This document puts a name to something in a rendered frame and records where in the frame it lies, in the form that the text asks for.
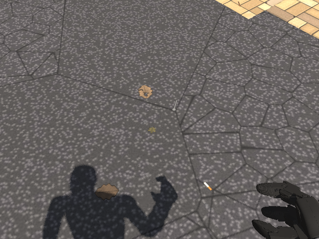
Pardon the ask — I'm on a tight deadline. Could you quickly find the robot right hand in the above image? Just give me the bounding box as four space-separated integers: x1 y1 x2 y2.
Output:
251 180 319 239

